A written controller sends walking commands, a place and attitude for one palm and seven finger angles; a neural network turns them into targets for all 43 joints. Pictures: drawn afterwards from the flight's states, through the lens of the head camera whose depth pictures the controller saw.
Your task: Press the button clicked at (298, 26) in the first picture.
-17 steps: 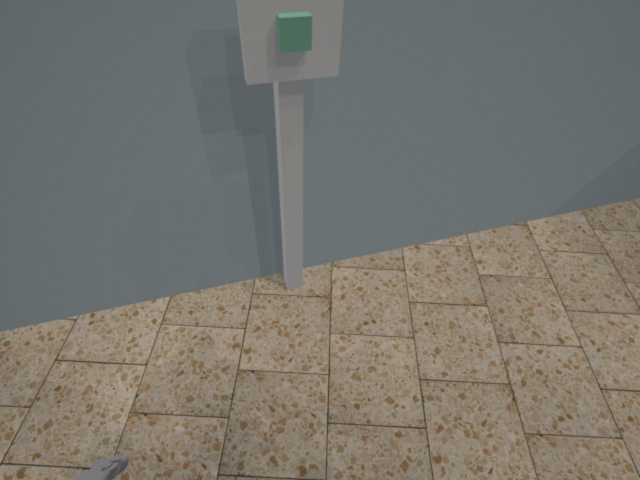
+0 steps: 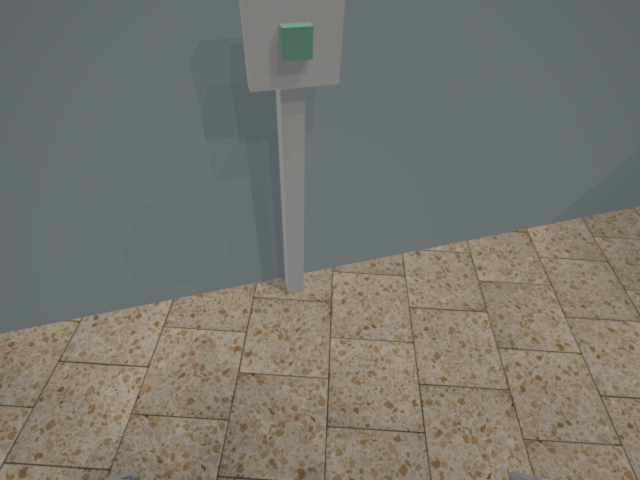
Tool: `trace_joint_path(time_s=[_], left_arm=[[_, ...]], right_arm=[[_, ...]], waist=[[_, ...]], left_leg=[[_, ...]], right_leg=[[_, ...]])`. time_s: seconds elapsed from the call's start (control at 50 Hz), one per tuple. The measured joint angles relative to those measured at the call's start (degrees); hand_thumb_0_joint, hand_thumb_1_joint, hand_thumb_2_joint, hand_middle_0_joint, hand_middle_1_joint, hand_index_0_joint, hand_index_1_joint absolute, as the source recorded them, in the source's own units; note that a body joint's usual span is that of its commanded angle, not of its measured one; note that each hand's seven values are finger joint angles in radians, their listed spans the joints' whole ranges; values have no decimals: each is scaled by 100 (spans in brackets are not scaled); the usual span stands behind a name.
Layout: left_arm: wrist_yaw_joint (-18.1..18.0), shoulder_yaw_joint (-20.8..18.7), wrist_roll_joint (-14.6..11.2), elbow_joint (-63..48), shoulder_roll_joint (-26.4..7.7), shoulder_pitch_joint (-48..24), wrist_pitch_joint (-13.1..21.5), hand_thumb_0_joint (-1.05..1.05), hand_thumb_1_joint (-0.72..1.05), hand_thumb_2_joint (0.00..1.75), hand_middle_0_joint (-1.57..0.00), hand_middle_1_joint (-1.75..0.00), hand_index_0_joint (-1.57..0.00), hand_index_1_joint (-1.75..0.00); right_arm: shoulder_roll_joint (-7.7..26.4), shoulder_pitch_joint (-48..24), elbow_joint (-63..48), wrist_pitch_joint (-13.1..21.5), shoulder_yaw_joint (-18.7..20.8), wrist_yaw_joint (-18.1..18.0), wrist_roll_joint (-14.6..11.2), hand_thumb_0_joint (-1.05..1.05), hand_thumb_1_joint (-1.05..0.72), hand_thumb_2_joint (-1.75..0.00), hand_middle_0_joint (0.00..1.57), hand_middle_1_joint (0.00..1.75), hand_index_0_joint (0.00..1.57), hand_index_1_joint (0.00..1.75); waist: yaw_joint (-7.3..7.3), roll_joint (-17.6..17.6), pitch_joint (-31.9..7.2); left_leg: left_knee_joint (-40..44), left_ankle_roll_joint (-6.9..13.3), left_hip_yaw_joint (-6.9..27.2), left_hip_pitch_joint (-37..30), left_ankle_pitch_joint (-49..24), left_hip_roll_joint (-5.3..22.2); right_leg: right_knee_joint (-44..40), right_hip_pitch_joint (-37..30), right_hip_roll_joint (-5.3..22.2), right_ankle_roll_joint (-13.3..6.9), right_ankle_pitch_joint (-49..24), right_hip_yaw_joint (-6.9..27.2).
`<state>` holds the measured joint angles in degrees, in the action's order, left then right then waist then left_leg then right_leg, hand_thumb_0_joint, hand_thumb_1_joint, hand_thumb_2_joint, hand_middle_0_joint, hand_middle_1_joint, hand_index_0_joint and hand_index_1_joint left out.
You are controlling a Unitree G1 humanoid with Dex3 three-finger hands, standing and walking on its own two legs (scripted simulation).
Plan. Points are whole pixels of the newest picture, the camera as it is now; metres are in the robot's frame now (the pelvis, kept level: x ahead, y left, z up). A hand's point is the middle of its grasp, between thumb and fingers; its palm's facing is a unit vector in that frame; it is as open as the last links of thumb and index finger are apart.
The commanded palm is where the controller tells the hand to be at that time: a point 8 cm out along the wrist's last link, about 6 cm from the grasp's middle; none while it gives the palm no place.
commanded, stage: stand and wait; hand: left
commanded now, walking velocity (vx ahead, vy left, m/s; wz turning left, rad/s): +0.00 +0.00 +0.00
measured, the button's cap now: (296, 41) +0.87 +0.11 +0.17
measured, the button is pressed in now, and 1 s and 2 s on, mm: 0 0 0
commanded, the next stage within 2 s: look at it before walking up in 0.50 s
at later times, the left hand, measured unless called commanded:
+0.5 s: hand out of the picture +0.05 +0.23 -0.15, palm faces -0.03 -0.94 -0.34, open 7.4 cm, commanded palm none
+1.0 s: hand out of the picture +0.05 +0.22 -0.15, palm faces -0.05 -0.95 -0.32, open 7.4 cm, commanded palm none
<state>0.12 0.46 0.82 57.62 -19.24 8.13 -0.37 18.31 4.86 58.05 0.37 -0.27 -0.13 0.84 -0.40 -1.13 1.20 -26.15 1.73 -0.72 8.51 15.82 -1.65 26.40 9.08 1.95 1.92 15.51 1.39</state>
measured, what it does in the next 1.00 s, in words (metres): stands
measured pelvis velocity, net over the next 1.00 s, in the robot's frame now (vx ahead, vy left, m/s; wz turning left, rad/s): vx -0.02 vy -0.02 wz -0.01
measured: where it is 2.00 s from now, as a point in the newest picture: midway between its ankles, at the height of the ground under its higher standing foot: outside the picture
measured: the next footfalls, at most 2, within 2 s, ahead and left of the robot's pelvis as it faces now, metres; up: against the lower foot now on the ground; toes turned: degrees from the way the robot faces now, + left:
none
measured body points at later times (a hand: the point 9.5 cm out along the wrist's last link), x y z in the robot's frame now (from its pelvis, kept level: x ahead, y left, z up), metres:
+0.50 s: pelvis -0.02 -0.02 +0.00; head -0.03 -0.02 +0.45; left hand +0.05 +0.28 -0.13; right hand +0.05 -0.31 -0.13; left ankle -0.02 +0.10 -0.74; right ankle -0.01 -0.14 -0.74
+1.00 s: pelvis -0.02 -0.02 +0.01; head -0.01 -0.02 +0.46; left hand +0.05 +0.27 -0.13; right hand +0.04 -0.32 -0.13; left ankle -0.02 +0.10 -0.74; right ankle -0.01 -0.14 -0.74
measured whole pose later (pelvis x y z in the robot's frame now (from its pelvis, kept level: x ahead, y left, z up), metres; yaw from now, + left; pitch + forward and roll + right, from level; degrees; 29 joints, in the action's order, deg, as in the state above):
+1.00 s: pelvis -0.02 -0.02 +0.01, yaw -1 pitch -2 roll +0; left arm 0.4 0.3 0.8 62.3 -19.4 8.5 0.5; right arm 19.1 7.4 64.3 0.2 -0.2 0.1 0.5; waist 0.3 -0.6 2.1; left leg -21.8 -0.3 -0.6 8.5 11.7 0.5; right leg 22.2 9.4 -0.2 0.1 11.2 1.2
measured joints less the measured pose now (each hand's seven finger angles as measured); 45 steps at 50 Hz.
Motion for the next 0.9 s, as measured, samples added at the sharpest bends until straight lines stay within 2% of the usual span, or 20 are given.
trace_joint_path(time_s=[0.3, 0.9], left_arm=[[12, -28, -11, 349, -65, 107, 24, 1, 90, 90, -20, -30, -20, -30], [30, -19, -1, 443, -10, 21, 88, 0, 90, 90, -20, -30, -20, -30]], right_arm=[[121, 229, 429, -41, 22, 3, -30, 0, -91, -90, 21, 30, 20, 30], [81, 269, 610, -22, 15, 32, -28, 0, -91, -90, 21, 30, 20, 30]], waist=[[37, 55, 99], [73, 65, 82]], left_leg=[[270, -101, 25, -68, -263, 95], [427, -208, 27, 18, -439, 214]], right_leg=[[-242, -51, -93, -91, -252, -26], [-403, 47, -212, -190, -443, -28]])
